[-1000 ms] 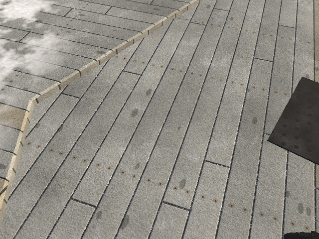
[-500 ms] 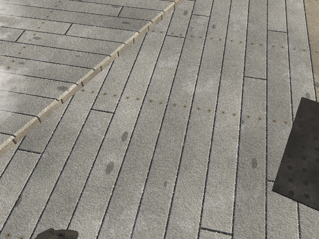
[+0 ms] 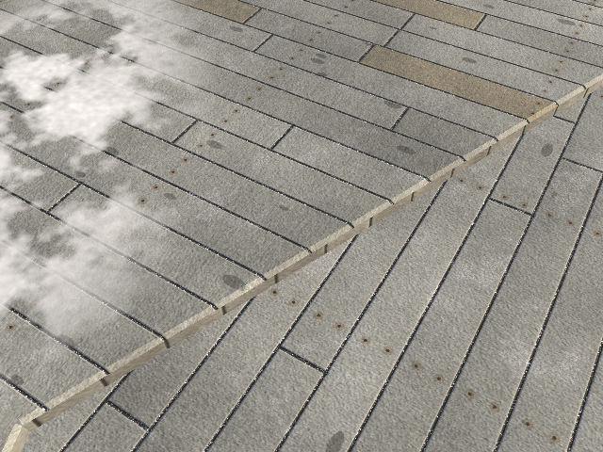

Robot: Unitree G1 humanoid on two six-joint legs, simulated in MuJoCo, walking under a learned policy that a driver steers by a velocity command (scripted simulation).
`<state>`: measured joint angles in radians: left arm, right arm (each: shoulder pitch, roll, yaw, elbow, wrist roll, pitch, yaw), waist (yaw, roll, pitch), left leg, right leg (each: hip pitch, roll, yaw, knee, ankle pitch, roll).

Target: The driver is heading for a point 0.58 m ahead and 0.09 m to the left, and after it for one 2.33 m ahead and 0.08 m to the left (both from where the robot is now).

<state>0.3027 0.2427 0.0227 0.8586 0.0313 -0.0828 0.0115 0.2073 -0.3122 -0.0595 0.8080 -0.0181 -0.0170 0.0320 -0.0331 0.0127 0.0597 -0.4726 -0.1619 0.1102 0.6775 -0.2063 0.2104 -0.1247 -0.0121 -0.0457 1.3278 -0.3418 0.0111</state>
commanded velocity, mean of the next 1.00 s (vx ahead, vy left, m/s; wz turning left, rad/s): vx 0.60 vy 0.00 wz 0.24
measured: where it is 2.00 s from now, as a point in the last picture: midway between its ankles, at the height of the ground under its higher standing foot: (283, 305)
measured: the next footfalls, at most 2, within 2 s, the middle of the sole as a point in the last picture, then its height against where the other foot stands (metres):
right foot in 0.34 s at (369, 393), level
left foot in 0.70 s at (233, 364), level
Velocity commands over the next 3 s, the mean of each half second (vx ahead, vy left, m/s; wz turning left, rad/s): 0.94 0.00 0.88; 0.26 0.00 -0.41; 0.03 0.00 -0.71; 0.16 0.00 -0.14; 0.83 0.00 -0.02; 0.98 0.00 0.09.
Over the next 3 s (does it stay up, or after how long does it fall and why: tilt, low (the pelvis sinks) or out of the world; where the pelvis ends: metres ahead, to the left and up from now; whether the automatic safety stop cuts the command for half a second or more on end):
stays up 1.58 -0.03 0.08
